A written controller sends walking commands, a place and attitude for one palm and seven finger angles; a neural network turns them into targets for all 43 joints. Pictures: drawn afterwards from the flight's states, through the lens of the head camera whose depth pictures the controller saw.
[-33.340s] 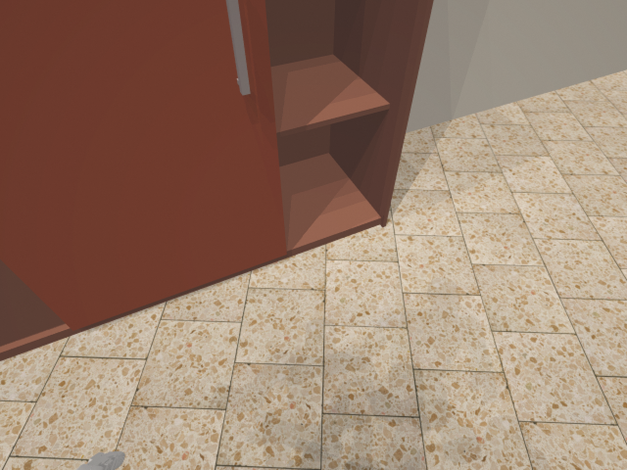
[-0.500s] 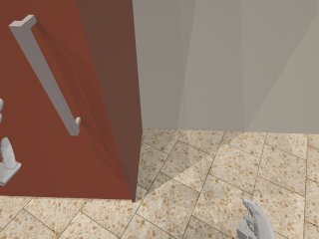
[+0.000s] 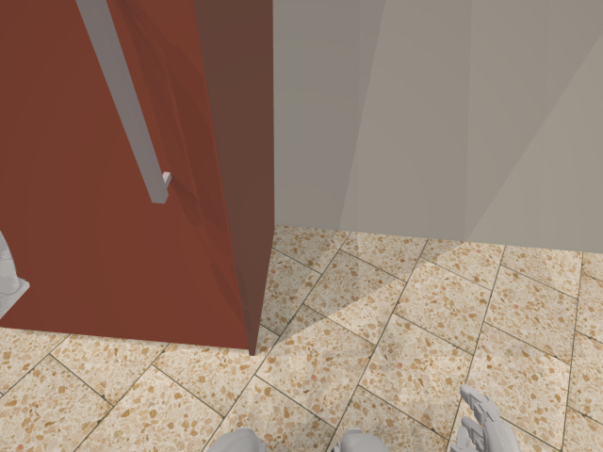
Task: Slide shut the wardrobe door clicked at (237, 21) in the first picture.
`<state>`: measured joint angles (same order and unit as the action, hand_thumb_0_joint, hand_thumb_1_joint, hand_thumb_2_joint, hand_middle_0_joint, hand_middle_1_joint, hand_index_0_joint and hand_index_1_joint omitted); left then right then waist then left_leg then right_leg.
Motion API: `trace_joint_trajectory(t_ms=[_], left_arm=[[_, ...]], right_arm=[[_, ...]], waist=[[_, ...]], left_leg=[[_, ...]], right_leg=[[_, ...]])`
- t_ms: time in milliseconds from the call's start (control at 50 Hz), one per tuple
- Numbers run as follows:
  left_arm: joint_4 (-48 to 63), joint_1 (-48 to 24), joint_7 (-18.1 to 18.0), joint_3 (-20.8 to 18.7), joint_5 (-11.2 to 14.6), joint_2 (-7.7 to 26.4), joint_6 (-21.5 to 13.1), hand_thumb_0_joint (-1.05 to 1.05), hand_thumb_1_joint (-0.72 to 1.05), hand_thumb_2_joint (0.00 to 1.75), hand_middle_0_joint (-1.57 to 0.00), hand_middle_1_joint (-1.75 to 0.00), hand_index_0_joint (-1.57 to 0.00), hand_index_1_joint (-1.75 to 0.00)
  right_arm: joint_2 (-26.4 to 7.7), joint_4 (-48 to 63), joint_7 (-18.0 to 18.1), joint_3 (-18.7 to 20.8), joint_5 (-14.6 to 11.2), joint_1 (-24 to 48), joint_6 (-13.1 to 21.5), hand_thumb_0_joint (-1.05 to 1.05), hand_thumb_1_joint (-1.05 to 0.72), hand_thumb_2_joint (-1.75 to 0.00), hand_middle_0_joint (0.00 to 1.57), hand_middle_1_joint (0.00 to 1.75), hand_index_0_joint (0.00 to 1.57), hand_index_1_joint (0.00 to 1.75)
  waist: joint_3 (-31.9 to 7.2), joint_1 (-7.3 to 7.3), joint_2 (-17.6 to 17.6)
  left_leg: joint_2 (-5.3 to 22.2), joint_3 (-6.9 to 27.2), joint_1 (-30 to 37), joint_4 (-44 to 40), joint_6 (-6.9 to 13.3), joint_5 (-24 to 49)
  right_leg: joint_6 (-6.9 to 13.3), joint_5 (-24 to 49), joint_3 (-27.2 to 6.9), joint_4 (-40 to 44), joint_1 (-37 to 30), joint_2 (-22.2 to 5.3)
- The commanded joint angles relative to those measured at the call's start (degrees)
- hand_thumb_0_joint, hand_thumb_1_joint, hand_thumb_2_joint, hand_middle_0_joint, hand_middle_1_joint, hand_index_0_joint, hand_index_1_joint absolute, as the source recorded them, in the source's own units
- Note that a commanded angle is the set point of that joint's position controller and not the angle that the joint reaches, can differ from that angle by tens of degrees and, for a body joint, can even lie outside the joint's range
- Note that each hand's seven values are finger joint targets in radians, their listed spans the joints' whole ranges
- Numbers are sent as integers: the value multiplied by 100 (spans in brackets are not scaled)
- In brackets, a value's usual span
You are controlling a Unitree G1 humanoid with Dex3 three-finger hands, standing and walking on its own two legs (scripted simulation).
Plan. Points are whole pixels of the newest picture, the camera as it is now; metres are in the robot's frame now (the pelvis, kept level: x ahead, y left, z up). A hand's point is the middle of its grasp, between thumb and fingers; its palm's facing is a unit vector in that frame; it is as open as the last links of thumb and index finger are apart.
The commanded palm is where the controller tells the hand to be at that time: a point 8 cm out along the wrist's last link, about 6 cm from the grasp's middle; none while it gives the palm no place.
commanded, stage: step back with the hand held close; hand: left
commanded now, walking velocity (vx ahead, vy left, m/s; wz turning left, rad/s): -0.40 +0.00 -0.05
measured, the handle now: (136, 106) +0.49 +0.24 +0.20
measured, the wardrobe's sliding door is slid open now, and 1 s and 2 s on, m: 0.00 0.00 0.00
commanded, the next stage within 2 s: stop stepping back and stand still in 0.50 s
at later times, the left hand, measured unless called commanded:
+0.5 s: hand out of the picture +0.09 +0.27 +0.21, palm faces +0.53 -0.76 -0.38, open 7.4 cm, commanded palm +0.05 +0.29 +0.21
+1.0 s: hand out of the picture +0.00 +0.29 +0.21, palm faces +0.37 -0.81 -0.45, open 7.4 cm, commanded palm -0.04 +0.31 +0.21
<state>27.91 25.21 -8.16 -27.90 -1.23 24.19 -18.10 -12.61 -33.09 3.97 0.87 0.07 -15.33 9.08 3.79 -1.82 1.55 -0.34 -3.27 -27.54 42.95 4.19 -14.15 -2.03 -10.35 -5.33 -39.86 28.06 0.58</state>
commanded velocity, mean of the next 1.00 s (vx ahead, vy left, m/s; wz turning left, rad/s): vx -0.12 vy -0.03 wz -0.04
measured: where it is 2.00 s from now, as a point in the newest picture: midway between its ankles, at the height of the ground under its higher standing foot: outside the picture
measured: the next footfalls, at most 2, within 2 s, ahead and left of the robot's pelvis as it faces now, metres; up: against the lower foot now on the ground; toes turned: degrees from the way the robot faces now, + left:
right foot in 0.48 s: -0.09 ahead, -0.15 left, +0.00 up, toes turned -2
left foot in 0.68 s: -0.06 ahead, +0.12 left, +0.00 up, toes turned -2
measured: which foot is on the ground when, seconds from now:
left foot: down 0.00-0.46, up 0.48-0.66, down 0.68-0.92, up 0.94-1.00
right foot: down 0.00-0.24, up 0.26-0.46, down 0.48-0.68, up 0.70-0.92, down 0.94-1.00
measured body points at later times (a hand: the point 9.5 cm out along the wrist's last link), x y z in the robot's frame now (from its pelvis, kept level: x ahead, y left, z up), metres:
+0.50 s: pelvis -0.10 +0.00 +0.01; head -0.10 +0.01 +0.46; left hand +0.06 +0.31 +0.23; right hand +0.09 -0.22 -0.06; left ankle +0.06 +0.10 -0.69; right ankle -0.13 -0.15 -0.71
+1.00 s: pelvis -0.22 +0.04 +0.03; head -0.24 +0.06 +0.48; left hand -0.02 +0.33 +0.23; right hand -0.13 -0.23 -0.06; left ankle -0.15 +0.14 -0.67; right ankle -0.26 -0.06 -0.71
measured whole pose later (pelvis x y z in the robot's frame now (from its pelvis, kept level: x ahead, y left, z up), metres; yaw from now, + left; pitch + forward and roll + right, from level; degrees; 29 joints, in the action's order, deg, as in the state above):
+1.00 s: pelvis -0.22 +0.04 +0.03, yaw -8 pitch +0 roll -1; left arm 28.2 30.6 -8.6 -25.4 1.5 25.5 -10.7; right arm -12.6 -38.9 3.3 0.7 0.8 -18.0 5.5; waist -3.1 1.1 1.8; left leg 1.6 -1.6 -29.6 50.4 -0.3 -20.6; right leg 4.6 -15.6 3.0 -25.9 10.1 2.3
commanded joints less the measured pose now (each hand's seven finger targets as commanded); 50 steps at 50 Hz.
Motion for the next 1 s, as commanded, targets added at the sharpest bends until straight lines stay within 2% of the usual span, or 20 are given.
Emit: trace_joint_trajectory(t_ms=[0,100,180,220,240,300,380,420,440,460,500,580,620,640,660,700,840,880,920,980], left_arm=[[1155,-60,-79,-949,22,929,-419,0,90,90,-20,-30,-20,-30],[1305,-549,-65,-633,172,985,-366,0,90,90,-20,-30,-20,-30],[1461,-450,-125,-677,226,1111,-445,0,90,90,-20,-30,-20,-30],[1631,-439,-127,-811,244,904,-485,0,90,90,-20,-30,-20,-30],[1740,-701,-170,-976,264,1219,-455,0,90,90,-20,-30,-20,-30],[1039,-153,-166,-750,492,795,-301,0,90,90,-20,-30,-20,-30],[936,-176,-83,-262,537,652,-79,0,90,90,-20,-30,-20,-30],[988,-369,29,-182,442,797,-136,0,90,90,-20,-30,-20,-30],[1161,-637,-39,-250,364,1126,-214,0,90,90,-20,-30,-20,-30],[1489,-1420,-145,-420,277,1489,-274,0,90,90,-20,-30,-20,-30],[936,-1301,-87,-34,224,1013,-39,0,90,90,-20,-30,-20,-30],[913,-893,-96,-256,168,1002,-25,0,90,90,-20,-30,-20,-30],[1376,-428,-105,-306,253,955,-166,0,90,90,-20,-30,-20,-30],[1652,-127,-106,-382,267,1048,-188,0,90,90,-20,-30,-20,-30],[1818,-108,-53,-508,357,1150,-231,0,90,90,-20,-30,-20,-30],[1914,256,-73,-685,471,1123,-55,0,90,90,-20,-30,-20,-30],[1166,733,-203,-394,274,966,397,0,90,90,-20,-30,-20,-30],[950,511,-180,-401,262,1100,524,0,90,90,-20,-30,-20,-30],[1257,-282,-150,-575,356,1425,491,0,90,90,-20,-30,-20,-30],[396,-475,-154,52,309,698,464,0,90,90,-20,-30,-20,-30]], right_arm=[[-845,923,17,378,-6,590,353,0,-90,-90,20,30,20,30],[-580,532,-106,328,82,489,282,0,-90,-90,20,30,20,30],[-630,448,-129,328,39,368,122,0,-90,-90,20,30,20,30],[-866,681,-21,361,84,721,228,0,-90,-90,20,30,20,30],[-586,614,27,380,128,762,303,0,-90,-90,20,30,20,30],[-665,346,-165,663,-34,875,409,0,-90,-90,20,30,20,30],[-547,416,-164,388,-35,714,334,0,-90,-90,20,30,20,30],[-440,397,-179,385,11,670,315,0,-90,-90,20,30,20,30],[-279,353,-174,313,21,672,321,0,-90,-90,20,30,20,30],[-312,315,-155,173,184,1002,364,0,-90,-90,20,30,20,30],[-194,344,-43,100,67,959,399,0,-90,-90,20,30,20,30],[-314,378,87,18,122,973,247,0,-90,-90,20,30,20,30],[-522,599,63,142,57,614,277,0,-90,-90,20,30,20,30],[-748,760,15,311,23,449,318,0,-90,-90,20,30,20,30],[-725,770,-82,385,-20,466,353,0,-90,-90,20,30,20,30],[-568,768,-117,338,53,575,404,0,-90,-90,20,30,20,30],[-658,692,-52,198,94,698,71,0,-90,-90,20,30,20,30],[-633,578,24,233,126,603,-47,0,-90,-90,20,30,20,30],[-721,531,9,264,71,577,-98,0,-90,-90,20,30,20,30],[-716,356,4,283,20,376,10,0,-90,-90,20,30,20,30]], waist=[[-789,246,-800],[-623,112,823],[-921,2,351],[-947,44,-2249],[-1151,118,-2047],[-1527,339,-1459],[-895,289,-1305],[-901,378,9],[-696,381,1222],[-384,437,976],[-549,405,1594],[-742,215,264],[-1515,191,-1043],[-1732,284,-1908],[-1844,303,-1594],[-1343,96,-1897],[-648,161,-1796],[-711,213,-543],[-490,227,1153],[-250,47,680]], left_leg=[[1175,1115,-2673,-2037,428,-3285],[11,438,185,401,-253,-2069],[252,817,1462,-506,-96,-1812],[2090,2798,-1038,-3248,697,-3814],[2474,2935,-1318,-3552,781,-2731],[2001,920,347,-2530,365,-1163],[1869,870,55,-3033,-162,-2034],[1044,64,523,-886,-735,-1571],[275,-135,492,1461,-919,-1175],[183,131,-57,2488,-862,-1494],[140,414,-648,2696,-721,-1327],[67,115,674,-822,-592,-753],[452,147,1812,-2504,-508,1360],[1500,1314,2391,-2390,-138,2790],[1861,1577,2547,-2511,162,2890],[2071,2481,1386,-3249,270,-203],[1087,782,-325,-3590,-340,-2875],[566,229,-242,-1771,-380,-1996],[108,186,-759,1800,-462,-824],[455,467,-680,1945,-464,-598]], right_leg=[[160,426,-307,-967,-2823,122],[858,-1524,-2148,1857,618,-1250],[489,-1969,-955,1406,1340,-758],[-8,-1796,370,-2355,-394,611],[3,-1996,226,-4095,-743,639],[93,-1954,447,-3531,-365,370],[349,-2361,1048,-83,-1343,239],[873,-2380,-282,2223,-814,-700],[1486,-2170,-2656,3333,342,-2264],[1527,-214,-2314,3216,440,-2502],[1195,1755,-1415,2300,-675,-1816],[815,3201,-472,1151,-996,-1241],[360,1505,-59,310,-1271,-515],[146,-665,320,-468,-510,-25],[130,-2092,360,-1262,-238,286],[111,-1926,77,-2120,-268,128],[412,-1730,1487,963,-2712,441],[735,-1715,711,2233,-2827,-129],[1724,-2070,-1995,3320,-1472,-2121],[1498,-2692,-1332,3053,-965,-1768]])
